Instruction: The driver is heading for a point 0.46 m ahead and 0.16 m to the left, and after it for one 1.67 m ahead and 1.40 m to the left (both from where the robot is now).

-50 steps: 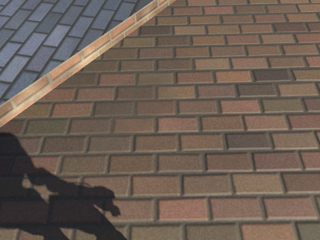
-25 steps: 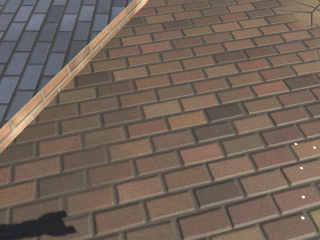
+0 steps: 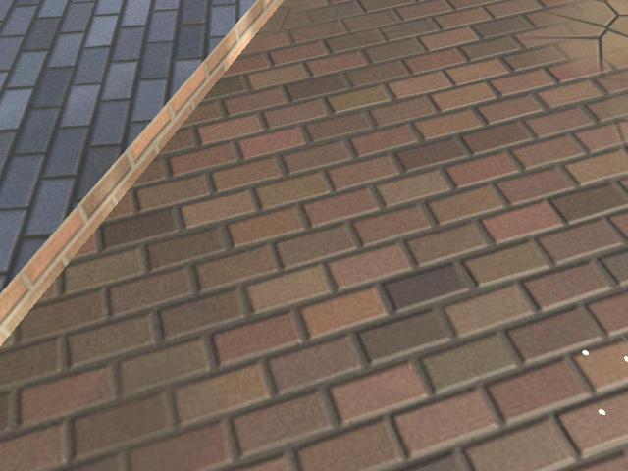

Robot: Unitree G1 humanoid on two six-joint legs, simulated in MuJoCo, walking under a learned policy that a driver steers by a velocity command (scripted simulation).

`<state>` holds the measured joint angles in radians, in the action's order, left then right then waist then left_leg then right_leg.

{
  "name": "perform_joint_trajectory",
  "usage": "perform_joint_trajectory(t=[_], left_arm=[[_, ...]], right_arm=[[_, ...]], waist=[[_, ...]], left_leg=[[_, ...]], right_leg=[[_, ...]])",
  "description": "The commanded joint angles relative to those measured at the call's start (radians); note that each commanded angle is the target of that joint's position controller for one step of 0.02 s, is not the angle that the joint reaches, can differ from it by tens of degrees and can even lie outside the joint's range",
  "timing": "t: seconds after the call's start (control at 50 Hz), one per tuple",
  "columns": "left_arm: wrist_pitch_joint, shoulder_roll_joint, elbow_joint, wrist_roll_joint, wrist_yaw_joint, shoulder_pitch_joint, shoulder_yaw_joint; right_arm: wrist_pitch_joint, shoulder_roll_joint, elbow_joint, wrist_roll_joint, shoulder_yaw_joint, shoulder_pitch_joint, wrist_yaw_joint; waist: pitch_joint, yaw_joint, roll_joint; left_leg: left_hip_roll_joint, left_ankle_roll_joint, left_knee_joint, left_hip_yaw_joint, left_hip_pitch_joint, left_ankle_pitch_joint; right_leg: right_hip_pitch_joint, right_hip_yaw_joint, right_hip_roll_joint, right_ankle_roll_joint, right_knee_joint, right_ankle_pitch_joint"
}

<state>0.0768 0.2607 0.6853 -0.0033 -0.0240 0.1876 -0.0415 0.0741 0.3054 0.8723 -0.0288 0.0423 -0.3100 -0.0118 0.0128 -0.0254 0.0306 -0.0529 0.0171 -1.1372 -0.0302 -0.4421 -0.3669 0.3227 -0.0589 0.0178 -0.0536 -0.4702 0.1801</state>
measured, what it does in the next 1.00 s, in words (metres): walks ahead, turning left: left foot, then right foot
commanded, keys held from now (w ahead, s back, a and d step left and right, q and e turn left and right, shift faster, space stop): w+q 1.00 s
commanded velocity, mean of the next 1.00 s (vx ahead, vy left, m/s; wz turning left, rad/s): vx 0.50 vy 0.00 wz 0.50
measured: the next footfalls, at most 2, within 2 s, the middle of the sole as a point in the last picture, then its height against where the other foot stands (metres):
left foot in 0.40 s outside the picture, level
right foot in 0.88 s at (301, 381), level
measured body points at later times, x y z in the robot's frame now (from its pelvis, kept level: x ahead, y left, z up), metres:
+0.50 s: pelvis +0.26 +0.07 -0.02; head +0.31 +0.09 +0.43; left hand +0.26 +0.36 -0.14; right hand +0.50 -0.14 -0.11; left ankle +0.32 +0.16 -0.74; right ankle +0.14 -0.10 -0.64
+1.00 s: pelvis +0.55 +0.12 -0.01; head +0.57 +0.12 +0.44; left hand +0.55 +0.43 -0.09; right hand +0.77 -0.08 -0.12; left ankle +0.39 +0.17 -0.65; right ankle +0.65 +0.05 -0.74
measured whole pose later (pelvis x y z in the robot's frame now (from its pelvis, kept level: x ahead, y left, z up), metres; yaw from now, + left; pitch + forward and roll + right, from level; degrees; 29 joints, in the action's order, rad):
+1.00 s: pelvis +0.55 +0.12 -0.01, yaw +34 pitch +2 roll -1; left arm 0.11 0.27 0.69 -0.01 -0.01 0.16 -0.05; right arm 0.02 0.31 0.71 -0.03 0.06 -0.33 0.01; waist 0.01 -0.02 0.04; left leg 0.03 0.02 -1.19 -0.10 -0.41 -0.41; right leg 0.36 -0.03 0.02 -0.02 -0.51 0.18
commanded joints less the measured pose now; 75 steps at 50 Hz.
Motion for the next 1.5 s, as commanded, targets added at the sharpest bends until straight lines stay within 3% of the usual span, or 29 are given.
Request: perform_joint_trajectory(t=[0.02, 0.18, 0.3, 0.36, 0.4, 0.42, 0.44, 0.46, 0.48, 0.5, 0.54, 0.64, 0.76, 0.86, 0.88, 0.9, 0.92, 0.94, 0.98, 1.1, 1.12, 1.22, 1.32, 1.36, 1.38, 1.4, 1.42, 1.44, 1.5], left_arm=[[0.031, 0.103, -0.022, -0.008, -0.002, 0.032, -0.036], [0.04, 0.145, 0.047, -0.011, 0.027, 0.073, -0.054], [0.0, 0.183, 0.103, 0.012, 0.038, 0.165, -0.07], [-0.024, 0.222, 0.097, 0.018, 0.052, 0.141, -0.08], [-0.036, 0.228, 0.087, 0.022, 0.062, 0.118, -0.077], [-0.022, 0.168, 0.063, -0.007, 0.062, 0.148, -0.053], [0.014, 0.06, 0.012, -0.011, 0.043, 0.207, -0.017], [0.053, 0.154, -0.001, 0.023, 0.025, 0.092, -0.034], [0.069, 0.165, -0.03, 0.05, 0.018, 0.018, -0.036], [0.074, 0.149, -0.029, 0.034, 0.024, 0.012, -0.032], [0.055, 0.164, -0.02, -0.002, 0.03, 0.033, -0.046], [0.021, 0.107, -0.049, -0.017, 0.034, -0.031, -0.029], [0.04, 0.105, -0.094, 0.008, 0.01, -0.217, -0.022], [0.062, 0.172, -0.066, 0.008, 0.006, -0.064, -0.061], [0.067, 0.215, -0.054, -0.011, 0.014, 0.065, -0.076], [0.057, 0.306, -0.028, -0.032, 0.018, 0.187, -0.099], [0.049, 0.251, -0.018, -0.006, 0.009, 0.204, -0.089], [0.043, 0.177, -0.033, 0.001, 0.013, 0.155, -0.069], [0.029, 0.129, -0.032, -0.009, 0.018, 0.071, -0.05], [0.043, 0.146, 0.016, -0.006, 0.021, 0.046, -0.057], [0.033, 0.143, 0.056, -0.039, 0.015, 0.139, -0.047], [0.016, 0.159, 0.065, -0.024, 0.01, 0.115, -0.051], [-0.015, 0.214, 0.1, -0.019, 0.026, 0.186, -0.064], [-0.027, 0.208, 0.098, -0.015, 0.031, 0.194, -0.052], [-0.028, 0.136, 0.049, -0.013, 0.025, 0.223, -0.028], [-0.025, 0.11, -0.018, -0.03, 0.011, 0.17, -0.025], [-0.027, 0.18, -0.025, -0.043, 0.009, 0.071, -0.037], [-0.017, 0.155, -0.026, -0.026, 0.004, 0.05, -0.027], [-0.036, 0.138, 0.011, -0.049, 0.008, 0.114, -0.019]], right_arm=[[-0.014, 0.066, -0.059, 0.001, 0.024, -0.015, 0.006], [-0.02, 0.022, -0.122, 0.011, 0.019, 0.161, -0.015], [-0.018, 0.009, -0.223, 0.009, 0.008, 0.326, -0.05], [-0.024, 0.051, -0.245, 0.007, 0.03, 0.266, -0.061], [-0.028, 0.144, -0.19, 0.003, 0.084, 0.003, -0.045], [-0.04, 0.242, -0.166, 0.003, 0.114, -0.125, -0.02], [-0.032, 0.296, -0.197, 0.0, 0.115, -0.069, -0.019], [-0.026, 0.21, -0.204, 0.008, 0.091, -0.097, -0.023], [-0.018, 0.164, -0.2, 0.013, 0.079, -0.07, -0.021], [-0.013, 0.142, -0.206, 0.009, 0.071, -0.006, -0.021], [-0.012, 0.095, -0.239, 0.023, 0.055, 0.086, -0.012], [-0.009, 0.144, -0.231, 0.017, 0.07, 0.069, 0.014], [-0.03, 0.152, -0.198, 0.001, 0.073, -0.027, 0.026], [-0.038, 0.114, -0.207, 0.007, 0.064, -0.009, 0.029], [-0.034, 0.058, -0.224, 0.016, 0.043, -0.003, 0.024], [-0.024, -0.006, -0.251, -0.002, 0.022, -0.122, 0.025], [-0.019, 0.061, -0.248, -0.012, 0.027, -0.141, 0.025], [-0.024, 0.137, -0.244, -0.012, 0.049, -0.061, 0.025], [-0.034, 0.133, -0.272, 0.011, 0.054, 0.048, 0.024], [-0.061, 0.051, -0.296, 0.008, 0.044, 0.08, 0.011], [-0.075, 0.039, -0.306, 0.109, 0.03, 0.13, -0.025], [-0.075, 0.023, -0.315, 0.063, 0.018, 0.232, -0.071], [-0.075, 0.065, -0.331, 0.085, 0.029, 0.266, -0.061], [-0.056, 0.098, -0.249, 0.103, 0.052, 0.01, -0.039], [-0.052, 0.193, -0.234, 0.106, 0.079, -0.125, -0.024], [-0.059, 0.287, -0.251, 0.057, 0.1, -0.095, -0.019], [-0.064, 0.254, -0.243, 0.044, 0.095, -0.101, -0.013], [-0.063, 0.205, -0.223, 0.041, 0.08, -0.07, -0.007], [-0.045, 0.118, -0.211, 0.039, 0.047, 0.026, 0.001]], waist=[[-0.028, 0.012, -0.137], [0.037, 0.048, -0.075], [0.085, 0.105, -0.065], [0.005, 0.045, -0.123], [-0.14, -0.103, -0.11], [-0.24, -0.13, 0.049], [-0.36, -0.024, 0.238], [-0.38, -0.105, 0.092], [-0.244, -0.098, 0.056], [-0.141, -0.041, -0.038], [-0.076, 0.026, -0.008], [-0.026, 0.03, 0.003], [-0.021, -0.051, 0.058], [-0.07, 0.052, 0.101], [-0.185, 0.113, 0.038], [-0.339, 0.092, -0.238], [-0.331, 0.092, -0.329], [-0.194, 0.114, -0.208], [-0.046, 0.089, -0.11], [0.011, 0.044, -0.119], [0.023, 0.05, -0.022], [0.021, 0.062, -0.144], [0.023, 0.064, -0.144], [-0.136, -0.052, -0.072], [-0.273, -0.093, 0.092], [-0.315, -0.057, 0.263], [-0.225, -0.099, 0.088], [-0.113, -0.067, 0.037], [-0.03, 0.041, 0.006]], left_leg=[[-0.083, -0.011, -0.012, -0.065, -0.195, 0.108], [-0.052, -0.023, 0.335, -0.045, -0.248, 0.463], [-0.029, 0.029, 0.498, 0.044, -0.307, 0.354], [0.057, 0.083, 0.505, 0.135, -0.144, 0.197], [0.13, 0.15, 0.594, 0.135, 0.246, 0.238], [-0.054, 0.221, 0.593, -0.15, 0.562, 0.298], [-0.279, 0.433, 0.742, -0.74, 0.847, 0.136], [-0.276, 0.392, 0.824, -0.746, 0.853, 0.087], [-0.241, 0.351, 0.828, -0.591, 0.741, 0.134], [-0.194, 0.314, 0.834, -0.476, 0.574, 0.232], [-0.137, 0.293, 0.872, -0.363, 0.363, 0.386], [-0.07, 0.276, 0.914, -0.236, 0.182, 0.492], [-0.046, 0.203, 0.841, -0.27, 0.203, 0.298], [-0.042, 0.137, 0.641, -0.369, 0.268, 0.308], [0.013, 0.1, 0.418, -0.307, 0.183, 0.26], [0.156, 0.023, 0.067, -0.156, -0.149, -0.051], [0.11, 0.006, -0.115, -0.151, -0.326, -0.223], [0.062, -0.002, -0.185, -0.156, -0.376, -0.135], [0.001, -0.011, -0.141, -0.108, -0.336, -0.008], [-0.062, -0.031, 0.04, -0.073, -0.287, 0.121], [-0.02, -0.022, 0.087, -0.02, -0.236, 0.167], [-0.007, 0.01, 0.383, 0.063, -0.115, 0.317], [0.064, 0.086, 0.537, 0.131, -0.038, 0.1], [0.145, 0.147, 0.642, 0.133, 0.293, 0.107], [-0.1, 0.226, 0.688, -0.214, 0.606, -0.097], [-0.294, 0.338, 0.86, -0.742, 0.75, -0.074], [-0.272, 0.328, 0.865, -0.636, 0.72, 0.047], [-0.239, 0.311, 0.851, -0.492, 0.604, 0.181], [-0.115, 0.245, 0.879, -0.291, 0.352, 0.499]], right_leg=[[-0.164, 0.255, -0.27, -0.161, 0.311, -0.078], [-0.21, -0.022, -0.241, -0.117, 0.36, -0.26], [-0.416, -0.089, -0.304, -0.096, 0.28, -0.386], [-0.46, -0.133, -0.305, -0.06, 0.091, -0.85], [-0.329, -0.171, -0.251, -0.008, -0.276, -0.899], [-0.046, -0.169, -0.192, 0.037, -0.599, -0.42], [0.357, -0.007, 0.038, 0.094, -0.938, 0.394], [0.465, 0.172, -0.012, 0.066, -0.972, 0.374], [0.506, 0.159, -0.052, 0.044, -0.924, 0.298], [0.468, 0.151, -0.097, 0.041, -0.818, 0.227], [0.34, 0.149, -0.138, 0.06, -0.703, 0.165], [0.289, 0.104, -0.114, 0.129, -0.439, -0.01], [0.173, 0.112, -0.027, 0.123, -0.088, -0.247], [-0.056, 0.118, -0.025, 0.037, 0.029, -0.122], [-0.281, 0.221, -0.147, -0.022, 0.009, -0.093], [-0.646, 0.626, -0.382, -0.179, 0.064, 0.098], [-0.669, 0.874, -0.456, -0.215, 0.155, 0.341], [-0.557, 0.747, -0.417, -0.173, 0.179, 0.396], [-0.329, 0.488, -0.33, -0.128, 0.203, 0.166], [-0.202, 0.197, -0.289, -0.142, 0.311, -0.108], [-0.152, 0.137, -0.292, -0.125, 0.319, -0.218], [-0.18, -0.04, -0.244, -0.061, 0.297, -0.198], [-0.348, -0.094, -0.302, -0.037, 0.125, -0.503], [-0.275, -0.168, -0.255, -0.008, -0.274, -0.666], [0.018, -0.179, -0.211, 0.036, -0.602, -0.299], [0.366, -0.067, -0.007, 0.083, -0.843, 0.375], [0.467, 0.067, -0.061, 0.073, -0.866, 0.321], [0.453, 0.078, -0.104, 0.067, -0.81, 0.227], [0.255, 0.082, -0.145, 0.082, -0.631, 0.163]])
